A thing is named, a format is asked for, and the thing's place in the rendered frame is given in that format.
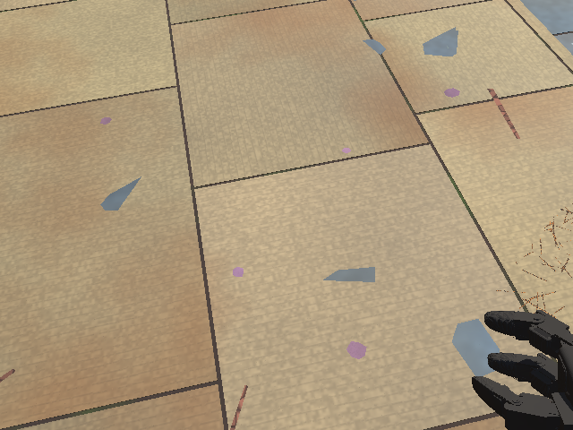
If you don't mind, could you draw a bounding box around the robot right hand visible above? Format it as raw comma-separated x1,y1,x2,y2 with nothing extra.
472,310,573,430

